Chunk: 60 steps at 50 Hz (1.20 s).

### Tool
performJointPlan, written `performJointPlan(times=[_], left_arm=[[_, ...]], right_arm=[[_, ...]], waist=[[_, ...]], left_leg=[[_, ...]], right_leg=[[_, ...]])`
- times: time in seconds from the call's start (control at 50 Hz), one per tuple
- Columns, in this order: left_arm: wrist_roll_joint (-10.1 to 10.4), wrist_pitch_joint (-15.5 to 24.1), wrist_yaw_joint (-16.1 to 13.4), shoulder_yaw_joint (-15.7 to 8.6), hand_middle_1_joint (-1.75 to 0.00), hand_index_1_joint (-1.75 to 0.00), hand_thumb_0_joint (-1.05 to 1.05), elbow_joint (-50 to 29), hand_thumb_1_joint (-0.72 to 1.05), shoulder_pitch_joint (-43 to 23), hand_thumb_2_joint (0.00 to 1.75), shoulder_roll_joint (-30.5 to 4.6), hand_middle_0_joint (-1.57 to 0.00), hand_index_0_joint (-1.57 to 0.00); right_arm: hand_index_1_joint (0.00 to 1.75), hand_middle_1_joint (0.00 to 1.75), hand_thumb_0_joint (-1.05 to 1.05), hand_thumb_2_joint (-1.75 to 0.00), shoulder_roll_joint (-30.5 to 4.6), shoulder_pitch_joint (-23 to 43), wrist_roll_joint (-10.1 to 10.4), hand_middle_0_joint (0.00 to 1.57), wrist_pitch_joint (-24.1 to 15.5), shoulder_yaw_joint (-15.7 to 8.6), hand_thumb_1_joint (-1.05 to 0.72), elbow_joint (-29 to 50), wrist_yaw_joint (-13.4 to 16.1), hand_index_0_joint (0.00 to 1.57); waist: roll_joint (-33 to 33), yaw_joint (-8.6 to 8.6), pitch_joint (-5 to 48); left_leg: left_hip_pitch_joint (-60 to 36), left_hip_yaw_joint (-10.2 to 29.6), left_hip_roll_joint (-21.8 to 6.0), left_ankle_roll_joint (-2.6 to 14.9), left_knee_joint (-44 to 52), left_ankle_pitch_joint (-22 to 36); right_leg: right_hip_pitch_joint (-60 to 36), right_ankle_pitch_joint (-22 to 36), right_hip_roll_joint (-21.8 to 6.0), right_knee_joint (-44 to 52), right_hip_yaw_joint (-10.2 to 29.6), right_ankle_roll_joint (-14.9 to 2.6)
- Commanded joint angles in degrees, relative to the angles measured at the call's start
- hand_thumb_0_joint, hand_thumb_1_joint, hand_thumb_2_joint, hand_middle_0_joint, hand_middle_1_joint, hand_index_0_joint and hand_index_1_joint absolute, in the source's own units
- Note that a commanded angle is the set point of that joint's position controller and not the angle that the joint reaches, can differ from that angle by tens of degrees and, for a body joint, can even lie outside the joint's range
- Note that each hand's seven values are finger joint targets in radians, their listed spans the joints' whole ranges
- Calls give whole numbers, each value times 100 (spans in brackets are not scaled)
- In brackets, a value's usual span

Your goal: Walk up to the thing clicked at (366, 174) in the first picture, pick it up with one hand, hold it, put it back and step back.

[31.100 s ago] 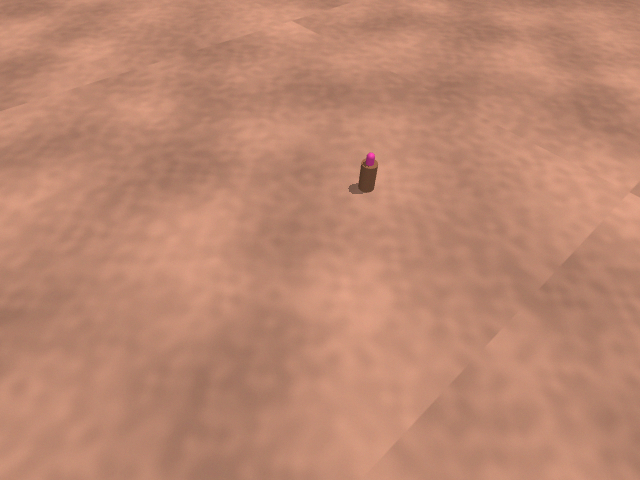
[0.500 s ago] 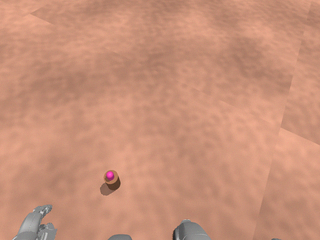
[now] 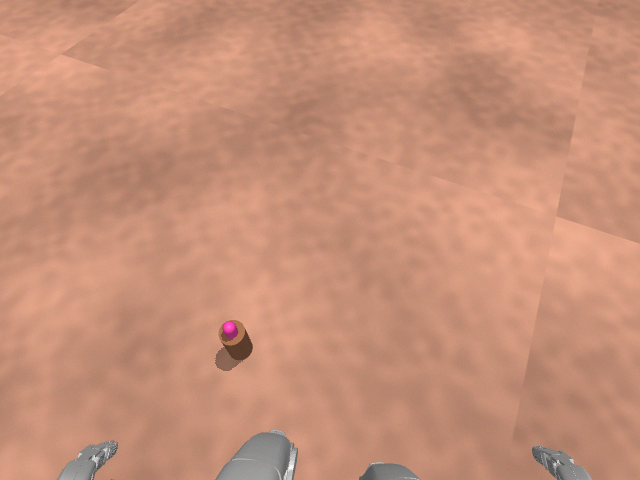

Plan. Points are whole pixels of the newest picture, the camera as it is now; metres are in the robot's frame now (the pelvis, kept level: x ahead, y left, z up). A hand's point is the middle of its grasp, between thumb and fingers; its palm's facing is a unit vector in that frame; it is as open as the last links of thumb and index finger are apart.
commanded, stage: step back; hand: left
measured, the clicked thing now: (234, 337) +0.50 +0.28 -0.66
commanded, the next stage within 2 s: none
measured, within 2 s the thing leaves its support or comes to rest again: neither
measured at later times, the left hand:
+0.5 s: hand out of the picture -0.05 +0.27 -0.15, palm faces +0.04 -0.93 -0.37, open 7.4 cm
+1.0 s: hand out of the picture -0.19 +0.24 -0.15, palm faces +0.07 -0.91 -0.40, open 7.4 cm
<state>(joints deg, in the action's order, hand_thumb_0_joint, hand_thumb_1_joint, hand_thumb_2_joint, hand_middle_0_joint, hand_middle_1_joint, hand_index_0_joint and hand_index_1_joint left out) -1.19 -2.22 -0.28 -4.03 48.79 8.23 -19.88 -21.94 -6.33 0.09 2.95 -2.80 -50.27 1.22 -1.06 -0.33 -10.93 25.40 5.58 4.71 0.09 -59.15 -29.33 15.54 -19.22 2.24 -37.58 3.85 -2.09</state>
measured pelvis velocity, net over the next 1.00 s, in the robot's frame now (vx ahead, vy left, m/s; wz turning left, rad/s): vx -0.31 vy -0.04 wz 0.07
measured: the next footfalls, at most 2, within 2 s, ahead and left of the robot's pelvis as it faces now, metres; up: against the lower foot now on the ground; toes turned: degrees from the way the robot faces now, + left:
left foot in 0.24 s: -0.05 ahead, +0.12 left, +0.00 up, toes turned +1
right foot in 0.62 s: -0.17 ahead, -0.16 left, +0.00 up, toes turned +3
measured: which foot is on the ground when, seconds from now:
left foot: up 0.00-0.22, down 0.24-0.64, up 0.66-0.92, down 0.94-1.00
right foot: down 0.00-0.26, up 0.28-0.60, down 0.62-0.94, up 0.96-1.00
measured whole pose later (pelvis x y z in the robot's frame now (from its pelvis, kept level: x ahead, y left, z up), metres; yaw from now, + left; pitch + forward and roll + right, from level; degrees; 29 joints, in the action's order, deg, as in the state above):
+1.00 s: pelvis -0.31 -0.04 -0.01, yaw +4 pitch -3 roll +1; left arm -1.0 -3.7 -1.6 -4.0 44.6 5.1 -22.7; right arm -20.9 -11.1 -1.8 2.2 -2.7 -49.9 -0.1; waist 2.7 -0.2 -12.0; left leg 15.5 1.0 3.5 1.7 -39.3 -20.4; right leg 26.1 -26.0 -0.2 -50.2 4.4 -0.2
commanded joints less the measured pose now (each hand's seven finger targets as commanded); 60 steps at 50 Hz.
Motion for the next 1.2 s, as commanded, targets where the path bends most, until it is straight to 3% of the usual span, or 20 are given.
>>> performJointPlan(times=[0.0, 0.14, 0.2, 0.24, 0.26, 0.34, 0.46, 0.58, 0.6, 0.62, 0.64, 0.7, 0.82, 0.88, 0.9, 0.92, 0.94, 0.96, 1.02, 1.18], left_arm=[[-58, 154, -147, -409, -30, -30, 0, -811, 90, -459, 90, -1404, -20, -20], [-65, 42, -143, -365, -30, -30, 0, -903, 90, 123, 90, -1403, -20, -20], [15, -39, -75, -296, -30, -30, 0, -1001, 90, -70, 90, -1427, -20, -20], [47, -9, -97, -289, -30, -30, 0, -1109, 90, -238, 90, -1218, -20, -20], [-58, -6, -166, -368, -30, -30, 0, -1069, 90, -593, 90, -1336, -20, -20], [76, -49, -121, -402, -30, -30, 0, -705, 90, 212, 90, -1279, -20, -20], [-7, -5, -74, -373, -30, -30, 0, -755, 90, 184, 90, -1207, -20, -20], [-92, 141, -34, -413, -30, -30, 0, -235, 90, 1101, 90, -1228, -20, -20], [-169, 185, -30, -543, -30, -30, 0, -334, 90, 1030, 90, -1690, -20, -20], [-104, 143, -13, -645, -30, -30, 0, -524, 90, 610, 90, -2255, -20, -20], [-129, 185, -47, -631, -30, -30, 0, -710, 90, 240, 90, -2336, -20, -20], [-108, 186, -119, -459, -30, -30, 0, -826, 90, -503, 90, -1647, -20, -20], [-129, 105, -208, -411, -30, -30, 0, -823, 90, 122, 90, -1563, -20, -20], [-2, 10, -161, -337, -30, -30, 0, -899, 90, -62, 90, -1602, -20, -20], [-1, -32, -146, -244, -30, -30, 0, -906, 90, 61, 90, -1451, -20, -20], [22, -43, -130, -204, -30, -30, 0, -930, 90, 208, 90, -1230, -20, -20], [61, -39, -219, -294, -30, -30, 0, -1030, 90, -332, 90, -1348, -20, -20], [-19, -56, -264, -352, -30, -30, 0, -930, 90, -422, 90, -1429, -20, -20], [97, -79, -212, -327, -30, -30, 0, -597, 90, 105, 90, -1353, -20, -20], [0, 69, -92, -261, -30, -30, 0, -438, 90, 408, 90, -1191, -20, -20]], right_arm=[[30, 30, 0, -90, -1156, -507, 21, 20, -140, -253, -90, 268, 110, 20], [30, 30, 0, -90, -990, -537, -65, 20, -215, -246, -90, 390, 80, 20], [30, 30, 0, -90, -1030, -909, -166, 20, -290, -328, -90, 241, 42, 20], [30, 30, 0, -90, -2030, -392, -197, 20, -294, -532, -90, 454, -40, 20], [30, 30, 0, -90, -2031, -402, -227, 20, -329, -560, -90, 491, -31, 20], [30, 30, 0, -90, -1409, 99, -203, 20, -369, -367, -90, 600, 71, 20], [30, 30, 0, -90, -1448, -345, -178, 20, -324, -452, -90, 701, 98, 20], [30, 30, 0, -90, -1417, -59, -100, 20, -116, -384, -90, 828, 10, 20], [30, 30, 0, -90, -1117, -147, -58, 20, -99, -310, -90, 891, -7, 20], [30, 30, 0, -90, -945, 142, -29, 20, -93, -306, -90, 981, 87, 20], [30, 30, 0, -90, -1171, 211, -52, 20, -54, -398, -90, 934, 127, 20], [30, 30, 0, -90, -1203, -444, 40, 20, -111, -342, -90, 548, 102, 20], [30, 30, 0, -90, -1012, -401, -86, 20, -181, -264, -90, 664, 66, 20], [30, 30, 0, -90, -983, -969, -137, 20, -217, -323, -90, 410, 35, 20], [30, 30, 0, -90, -1138, -953, -195, 20, -246, -390, -90, 397, 33, 20], [30, 30, 0, -90, -1579, -795, -281, 20, -252, -500, -90, 466, 23, 20], [30, 30, 0, -90, -2160, -629, -232, 20, -233, -580, -90, 593, -41, 20], [30, 30, 0, -90, -2051, -508, -260, 20, -263, -601, -90, 582, -28, 20], [30, 30, 0, -90, -1483, 0, -240, 20, -297, -381, -90, 636, 65, 20], [30, 30, 0, -90, -1481, -170, -200, 20, -136, -394, -90, 688, 27, 20]], waist=[[824, 56, 994], [1265, -182, 1504], [936, 114, 1589], [-1300, 140, 1291], [-1155, 400, 1044], [-621, -187, 932], [-795, 167, 1240], [-758, -173, 1649], [452, -122, 1478], [1651, -317, 1205], [1579, -261, 838], [840, 216, 736], [1200, -246, 1181], [1139, 46, 1466], [756, -5, 1441], [-448, -73, 1473], [-1317, 270, 1419], [-981, 259, 1247], [-492, -178, 1064], [-1069, 37, 1558]], left_leg=[[-124, 242, 246, -99, -1154, -15], [-351, -388, -228, -62, 2001, 74], [-1504, -326, -442, 142, 3646, 1970], [-1422, 2114, -2548, 1320, 4019, 3124], [-884, 2492, -2940, 1801, 4076, 3569], [-1267, 813, -1911, 1216, 3510, 4336], [-2116, 748, -2079, 1497, 3145, 4326], [-808, 343, -1454, 667, 2331, 2752], [347, 200, -673, 288, 1532, 1430], [350, -53, 139, 25, 158, -555], [153, 489, -81, -3, -891, -690], [132, 398, 200, -28, -1249, 204], [-4, -166, -228, -54, 1275, -104], [-1028, -627, -258, 77, 3354, 1352], [-1511, -51, -567, 201, 3533, 2033], [-1980, 1555, -1774, 691, 3740, 2870], [-1113, 2502, -2738, 1601, 3946, 3710], [-697, 2559, -2811, 1802, 3941, 3715], [-903, 991, -1963, 1297, 3427, 4316], [-1782, 747, -1886, 1205, 2970, 3920]], right_leg=[[-54, 3224, -1372, 1194, 1057, -1060], [-1507, 3422, -1363, 708, 1081, -933], [-562, 2291, -1108, 324, 947, -431], [927, -1104, 377, -1211, -96, 112], [890, -1833, 310, -2423, 524, 164], [1261, -968, 463, -3630, 812, 128], [1090, -1190, 94, -2018, 416, 418], [-977, 694, -127, 1391, -130, 59], [-1259, 796, -1018, 1471, 1451, -244], [46, 1272, -2323, 1900, 2570, -1284], [943, 1263, -2682, 2102, 3026, -1594], [624, 2240, -1538, 1263, 1032, -976], [-1023, 3160, -1646, 650, 977, -921], [-805, 2966, -1392, 13, 771, -647], [-107, 2192, -1150, -207, 672, -356], [953, 518, -456, -1098, 177, -30], [990, -1868, 167, -2204, -27, 152], [856, -1945, 217, -3136, 584, 139], [1166, -1181, 355, -3902, 759, 99], [299, -769, -119, -259, -151, 270]])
